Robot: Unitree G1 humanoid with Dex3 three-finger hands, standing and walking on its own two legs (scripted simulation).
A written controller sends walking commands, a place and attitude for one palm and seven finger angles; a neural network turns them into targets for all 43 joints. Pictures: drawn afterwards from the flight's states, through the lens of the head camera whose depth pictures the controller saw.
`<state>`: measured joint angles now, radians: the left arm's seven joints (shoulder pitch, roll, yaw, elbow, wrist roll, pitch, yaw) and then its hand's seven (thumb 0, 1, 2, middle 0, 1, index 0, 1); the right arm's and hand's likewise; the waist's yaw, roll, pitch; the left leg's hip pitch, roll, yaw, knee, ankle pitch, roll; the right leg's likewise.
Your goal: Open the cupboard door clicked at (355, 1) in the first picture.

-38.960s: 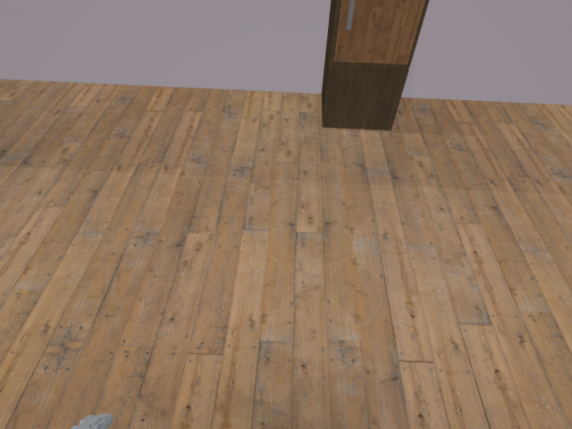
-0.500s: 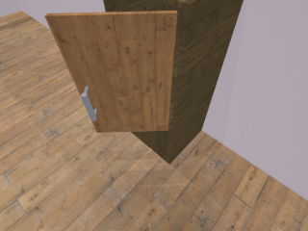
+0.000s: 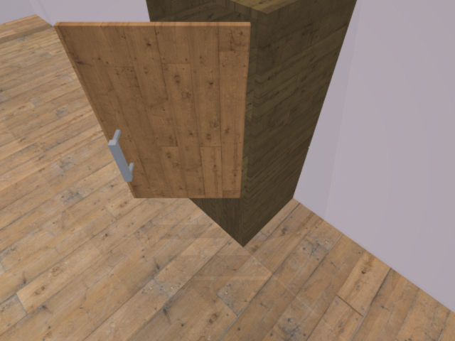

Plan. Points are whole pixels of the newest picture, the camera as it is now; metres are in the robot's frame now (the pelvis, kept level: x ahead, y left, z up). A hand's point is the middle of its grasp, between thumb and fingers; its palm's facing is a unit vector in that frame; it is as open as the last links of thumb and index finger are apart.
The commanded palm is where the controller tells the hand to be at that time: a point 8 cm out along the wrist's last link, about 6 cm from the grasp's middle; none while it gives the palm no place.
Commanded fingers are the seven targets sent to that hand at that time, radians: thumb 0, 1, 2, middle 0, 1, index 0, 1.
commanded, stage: shuffle to correct the standing spot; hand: left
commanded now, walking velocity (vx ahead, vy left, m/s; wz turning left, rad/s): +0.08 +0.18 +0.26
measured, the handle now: (123, 156) +0.58 +0.33 -0.09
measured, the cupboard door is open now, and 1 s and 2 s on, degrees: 45 45 45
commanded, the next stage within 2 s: come to a stop and stand still in 0.72 s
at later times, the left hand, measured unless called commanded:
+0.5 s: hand out of the picture +0.06 +0.22 -0.17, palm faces +0.06 -0.97 -0.22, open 7.4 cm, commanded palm none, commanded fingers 0.00 0.90 0.90 -0.20 -0.30 -0.20 -0.30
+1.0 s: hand out of the picture +0.07 +0.31 -0.19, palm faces +0.11 -0.96 -0.26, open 7.4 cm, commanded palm none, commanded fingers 0.00 0.90 0.90 -0.20 -0.30 -0.20 -0.30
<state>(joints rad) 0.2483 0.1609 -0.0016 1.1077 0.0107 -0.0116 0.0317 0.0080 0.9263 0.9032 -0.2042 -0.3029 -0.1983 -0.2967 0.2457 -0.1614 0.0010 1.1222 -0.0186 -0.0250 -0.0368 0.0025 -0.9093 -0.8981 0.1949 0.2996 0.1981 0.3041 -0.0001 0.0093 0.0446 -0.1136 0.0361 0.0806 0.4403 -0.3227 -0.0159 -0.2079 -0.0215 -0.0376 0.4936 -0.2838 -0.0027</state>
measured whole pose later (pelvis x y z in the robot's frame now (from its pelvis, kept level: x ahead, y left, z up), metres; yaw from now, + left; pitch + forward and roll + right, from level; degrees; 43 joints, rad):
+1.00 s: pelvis +0.07 +0.10 -0.02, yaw +2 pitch +0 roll +1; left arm 0.29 0.24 0.07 1.01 0.02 0.04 0.04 0.01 0.91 0.90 -0.20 -0.30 -0.20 -0.30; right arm 0.17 -0.18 -0.03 0.94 -0.03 -0.01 -0.02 0.00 -0.91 -0.90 0.19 0.30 0.20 0.30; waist 0.03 -0.07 0.06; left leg -0.36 0.03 0.07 0.61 -0.26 0.00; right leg -0.34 -0.08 0.00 0.88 -0.54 0.01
